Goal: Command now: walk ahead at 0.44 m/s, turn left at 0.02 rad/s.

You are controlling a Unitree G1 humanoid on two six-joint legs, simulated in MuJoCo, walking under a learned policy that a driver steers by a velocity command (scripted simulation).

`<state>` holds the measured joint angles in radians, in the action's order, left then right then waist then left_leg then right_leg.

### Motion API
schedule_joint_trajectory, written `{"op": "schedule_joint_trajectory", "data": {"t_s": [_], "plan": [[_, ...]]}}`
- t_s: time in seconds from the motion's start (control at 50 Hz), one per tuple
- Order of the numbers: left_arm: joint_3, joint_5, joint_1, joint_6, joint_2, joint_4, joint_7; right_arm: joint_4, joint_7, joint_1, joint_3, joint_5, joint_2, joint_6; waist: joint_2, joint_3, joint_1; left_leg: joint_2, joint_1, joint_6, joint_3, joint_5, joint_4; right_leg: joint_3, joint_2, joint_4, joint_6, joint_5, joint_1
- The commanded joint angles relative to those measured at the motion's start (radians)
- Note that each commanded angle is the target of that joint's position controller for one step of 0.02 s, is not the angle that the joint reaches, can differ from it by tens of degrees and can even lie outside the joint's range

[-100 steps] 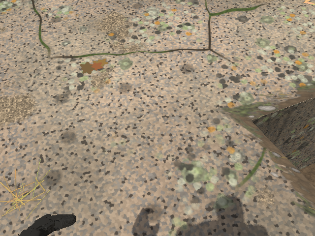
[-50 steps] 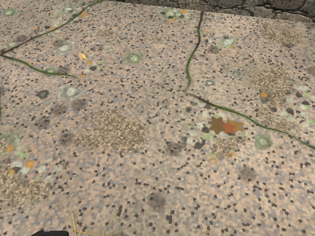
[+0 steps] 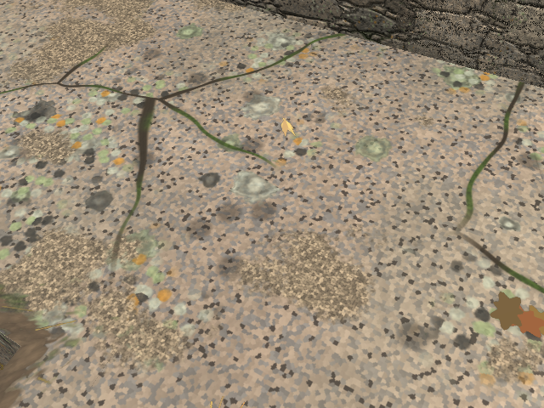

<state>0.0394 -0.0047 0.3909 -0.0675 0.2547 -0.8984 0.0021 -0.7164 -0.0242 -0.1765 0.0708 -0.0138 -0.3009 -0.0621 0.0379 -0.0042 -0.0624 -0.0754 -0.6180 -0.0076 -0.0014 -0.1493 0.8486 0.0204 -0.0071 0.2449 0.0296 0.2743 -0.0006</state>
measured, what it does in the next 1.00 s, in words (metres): walks ahead, turning right: left foot, then right foot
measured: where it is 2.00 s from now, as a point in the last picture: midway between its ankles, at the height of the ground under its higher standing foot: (415, 237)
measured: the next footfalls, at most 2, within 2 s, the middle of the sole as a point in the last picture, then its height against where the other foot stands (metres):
left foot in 0.20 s outside the picture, level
right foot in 0.76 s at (360, 381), level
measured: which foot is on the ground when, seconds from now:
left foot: up 0.00-0.18, down 0.20-0.76, up 0.78-1.00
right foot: down 0.00-0.22, up 0.24-0.74, down 0.76-1.00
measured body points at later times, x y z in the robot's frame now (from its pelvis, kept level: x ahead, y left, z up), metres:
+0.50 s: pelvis +0.27 +0.07 +0.00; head +0.28 +0.07 +0.45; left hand +0.43 +0.33 -0.11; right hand +0.30 -0.21 -0.12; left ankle +0.25 +0.15 -0.75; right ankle +0.39 -0.13 -0.67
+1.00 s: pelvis +0.55 -0.04 +0.00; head +0.58 -0.06 +0.45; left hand +0.73 +0.20 -0.11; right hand +0.63 -0.35 -0.09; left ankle +0.70 +0.11 -0.68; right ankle +0.53 -0.10 -0.75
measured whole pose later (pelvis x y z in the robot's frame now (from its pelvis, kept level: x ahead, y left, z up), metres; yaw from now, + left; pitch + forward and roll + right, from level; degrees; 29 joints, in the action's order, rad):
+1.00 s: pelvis +0.55 -0.04 +0.00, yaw -23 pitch +2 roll +0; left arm 0.07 -0.01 0.31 -0.05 0.28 -0.71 0.01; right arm -0.72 0.00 -0.10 0.05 0.01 -0.31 -0.10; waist 0.03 -0.05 -0.04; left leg -0.11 -0.63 -0.05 -0.08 -0.24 0.95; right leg -0.06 -0.11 0.35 0.10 0.16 -0.21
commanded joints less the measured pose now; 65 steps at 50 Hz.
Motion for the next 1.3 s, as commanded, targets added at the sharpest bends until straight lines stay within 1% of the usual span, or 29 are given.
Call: {"op": "schedule_joint_trajectory", "data": {"t_s": [0.02, 0.12, 0.18, 0.2, 0.22, 0.24, 0.26, 0.3, 0.34, 0.42, 0.54, 0.64, 0.7, 0.74, 0.76, 0.78, 0.8, 0.82, 0.84, 0.88, 0.94, 1.04, 1.14, 1.2, 1.22, 1.24, 1.26, 1.28, 1.3], "plan": [[0.039, -0.005, -0.022, -0.012, 0.187, 0.059, -0.010, 0.121, -0.013, 0.197, -0.016, -0.003, 0.001, -0.025, -0.136, -0.093, -0.028, 0.025, -0.011, -0.015, 0.044, 0.145, -0.186, -0.097, 0.188, -0.135, 0.149, -0.250, -0.082], [0.051, -0.025, 0.015, -0.003, 0.212, 0.031, -0.010, 0.144, -0.027, 0.225, -0.006, -0.011, -0.048, -0.026, -0.144, -0.111, 0.002, 0.035, 0.048, 0.041, 0.015, 0.135, -0.311, -0.104, 0.271, -0.094, 0.131, -0.346, 0.017], [0.054, -0.018, -0.004, 0.013, 0.221, 0.031, -0.015, 0.073, -0.013, -0.031, 0.038, -0.006, -0.128, -0.020, -0.145, 0.068, 0.153, 0.108, 0.410, 0.112, 0.072, 0.078, -0.329, -0.034, 0.224, 0.234, 0.083, -0.799, 0.017], [0.039, -0.001, 0.001, 0.015, 0.189, 0.045, -0.019, 0.031, 0.000, -0.207, 0.055, -0.005, -0.170, -0.013, -0.101, 0.194, 0.228, 0.011, 0.706, 0.152, -0.031, 0.055, -0.288, -0.016, 0.184, 0.494, 0.050, -0.633, -0.166], [-0.003, 0.001, 0.128, 0.000, 0.044, 0.076, -0.011, 0.009, 0.001, -0.287, 0.074, 0.019, -0.281, -0.012, 0.200, 0.366, 0.162, -0.265, 1.041, 0.315, -0.542, -0.233, -0.389, -0.007, -0.001, 0.914, -0.018, -0.044, -0.535], [0.008, -0.019, 0.090, -0.025, 0.107, 0.055, -0.004, 0.014, -0.001, -0.281, 0.048, 0.012, -0.188, -0.014, 0.208, 0.406, 0.187, -0.312, 1.009, 0.318, -0.773, -0.380, -0.564, -0.164, -0.024, 1.051, -0.006, 0.285, -0.638], [0.033, -0.052, -0.011, -0.035, 0.183, 0.091, 0.003, 0.014, -0.001, -0.198, 0.030, 0.009, -0.143, -0.018, 0.146, 0.211, 0.176, -0.289, 0.867, 0.262, -0.617, -0.394, -0.585, -0.158, 0.030, 1.101, 0.011, 0.230, -0.732], [0.034, -0.034, -0.092, -0.036, 0.165, 0.108, -0.003, 0.015, -0.001, -0.073, 0.015, 0.014, -0.092, -0.026, 0.035, 0.054, 0.110, -0.216, 0.591, 0.216, -0.369, -0.191, -0.628, -0.119, 0.120, 1.004, 0.018, 0.068, -0.681], [0.036, -0.030, -0.034, -0.005, 0.132, 0.084, -0.006, 0.006, -0.003, -0.013, 0.010, 0.027, -0.059, -0.046, 0.081, 0.028, 0.051, -0.169, 0.450, 0.204, -0.234, -0.088, -0.693, -0.132, 0.161, 0.952, 0.006, -0.012, -0.568], [0.038, -0.025, -0.082, 0.031, 0.102, 0.102, -0.016, -0.039, 0.005, -0.018, 0.018, 0.031, -0.071, -0.069, 0.032, -0.040, 0.040, -0.162, 0.408, 0.210, -0.071, 0.047, -0.756, -0.156, 0.156, 0.858, -0.026, -0.125, -0.646], [0.025, -0.012, -0.254, 0.012, 0.072, 0.161, 0.016, -0.076, 0.029, -0.064, 0.023, 0.025, -0.110, -0.059, -0.011, -0.083, 0.100, -0.144, 0.495, 0.178, 0.105, 0.154, -0.775, -0.075, 0.124, 0.520, -0.028, -0.396, -0.666], [0.014, -0.015, -0.386, 0.010, 0.062, 0.249, 0.052, -0.118, 0.035, -0.149, 0.035, 0.006, -0.139, -0.016, -0.024, -0.117, 0.148, -0.205, 0.716, 0.165, 0.156, 0.290, -0.692, -0.012, 0.107, 0.383, 0.013, -0.296, -0.754], [0.033, -0.017, -0.341, 0.016, 0.101, 0.277, 0.065, -0.109, 0.045, -0.125, 0.045, -0.001, -0.178, 0.011, 0.030, -0.041, 0.092, -0.210, 0.775, 0.133, 0.197, 0.751, -0.513, 0.074, 0.026, 0.374, 0.065, -0.140, -0.617], [0.081, -0.022, -0.104, 0.021, 0.182, 0.232, 0.054, -0.096, 0.055, -0.096, 0.045, -0.005, -0.190, 0.027, 0.038, 0.098, -0.046, -0.167, 0.688, 0.092, 0.232, 0.899, -0.174, 0.101, -0.060, 0.323, 0.126, -0.130, -0.282], [0.115, -0.022, 0.058, 0.032, 0.263, 0.199, 0.033, -0.079, 0.058, -0.107, 0.030, 0.009, -0.160, 0.019, -0.050, 0.198, -0.114, -0.125, 0.450, 0.048, 0.231, 0.620, 0.124, -0.078, 0.028, 0.291, 0.184, -0.133, 0.035], [0.131, -0.033, 0.015, 0.031, 0.357, 0.224, 0.023, -0.022, 0.040, -0.184, -0.017, 0.031, -0.013, -0.014, -0.332, 0.292, 0.001, 0.118, -0.034, -0.032, 0.156, -0.328, 0.542, -0.684, 0.305, 0.182, 0.405, 0.002, 0.392], [0.101, -0.017, 0.044, 0.019, 0.275, 0.242, 0.027, -0.015, 0.020, -0.113, -0.006, 0.001, -0.094, -0.063, -0.185, 0.409, -0.060, 0.113, -0.150, -0.004, -0.103, -0.409, 0.622, -0.868, 0.352, 0.056, 0.419, 0.082, 0.453], [0.086, -0.005, 0.023, 0.009, 0.217, 0.236, 0.027, 0.018, 0.010, -0.006, 0.003, -0.037, -0.131, -0.084, -0.133, 0.274, -0.075, 0.061, -0.203, 0.024, -0.109, -0.335, 0.592, -0.698, 0.316, 0.050, 0.354, 0.021, 0.361], [0.079, -0.008, -0.041, 0.001, 0.196, 0.238, 0.029, 0.028, 0.013, 0.010, -0.003, -0.027, -0.112, -0.092, -0.035, 0.154, -0.019, 0.014, -0.181, 0.033, -0.101, -0.258, 0.474, -0.565, 0.269, 0.050, 0.314, -0.100, 0.192], [0.061, 0.000, -0.144, -0.002, 0.147, 0.269, 0.021, 0.013, 0.022, -0.003, 0.008, 0.013, -0.123, -0.077, -0.042, 0.073, 0.051, -0.037, -0.050, 0.017, -0.096, -0.194, 0.332, -0.425, 0.205, 0.019, 0.283, -0.273, -0.032], [0.068, -0.005, -0.153, -0.006, 0.172, 0.277, 0.008, 0.017, 0.022, -0.026, 0.004, 0.028, -0.093, -0.045, -0.049, 0.043, 0.083, -0.036, 0.011, -0.034, -0.068, -0.146, 0.198, -0.349, 0.173, -0.022, 0.288, -0.389, -0.175], [0.079, -0.015, -0.098, 0.008, 0.205, 0.258, -0.016, 0.066, 0.018, 0.156, -0.020, 0.025, -0.045, -0.041, -0.102, 0.001, 0.016, 0.034, 0.098, -0.072, -0.038, 0.182, -0.192, -0.245, 0.081, -0.009, 0.209, -0.267, -0.283], [0.079, -0.023, -0.037, 0.021, 0.194, 0.233, -0.020, 0.092, 0.001, 0.213, -0.001, 0.005, -0.098, -0.059, -0.138, 0.008, 0.001, 0.064, 0.157, -0.042, -0.085, 0.187, -0.341, -0.376, 0.131, 0.092, 0.170, -0.133, -0.189], [0.074, -0.016, -0.065, 0.029, 0.172, 0.243, -0.021, 0.062, 0.003, 0.085, 0.024, 0.005, -0.132, -0.073, -0.170, 0.039, 0.081, 0.069, 0.321, 0.015, -0.063, 0.091, -0.395, -0.419, 0.117, 0.221, 0.129, -0.170, -0.174], [0.055, -0.010, -0.064, 0.026, 0.121, 0.253, -0.017, 0.047, 0.010, -0.028, 0.039, 0.020, -0.167, -0.079, -0.132, 0.133, 0.135, -0.010, 0.515, 0.062, -0.122, 0.064, -0.389, -0.368, 0.061, 0.403, 0.094, -0.160, -0.229], [0.033, -0.014, 0.026, 0.021, 0.052, 0.276, -0.017, 0.036, 0.017, -0.154, 0.059, 0.042, -0.249, -0.077, 0.078, 0.288, 0.133, -0.236, 0.867, 0.180, -0.444, -0.072, -0.416, -0.238, -0.061, 0.740, 0.023, 0.084, -0.493], [0.029, -0.034, 0.082, 0.015, 0.082, 0.294, -0.018, 0.004, 0.006, -0.207, 0.063, 0.025, -0.247, -0.063, 0.312, 0.331, 0.115, -0.359, 0.964, 0.269, -0.821, -0.361, -0.536, -0.189, -0.067, 0.972, -0.003, 0.341, -0.733], [0.051, -0.041, 0.027, 0.019, 0.177, 0.274, -0.019, 0.025, 0.007, -0.154, 0.039, 0.012, -0.156, -0.057, 0.166, 0.199, 0.136, -0.327, 0.865, 0.233, -0.741, -0.493, -0.570, -0.212, -0.007, 1.068, -0.013, 0.258, -0.807], [0.059, -0.030, -0.059, 0.025, 0.200, 0.287, -0.019, 0.032, 0.012, -0.109, 0.028, 0.013, -0.119, -0.047, 0.090, 0.102, 0.141, -0.288, 0.748, 0.194, -0.578, -0.400, -0.569, -0.171, 0.026, 1.079, -0.016, 0.178, -0.810]]}}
